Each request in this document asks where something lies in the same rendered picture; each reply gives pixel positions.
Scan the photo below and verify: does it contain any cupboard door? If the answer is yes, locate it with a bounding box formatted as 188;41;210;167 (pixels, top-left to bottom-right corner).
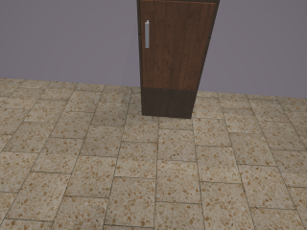
140;0;216;91

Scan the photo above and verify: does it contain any handle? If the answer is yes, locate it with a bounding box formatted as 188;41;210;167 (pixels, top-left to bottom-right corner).
145;20;150;48

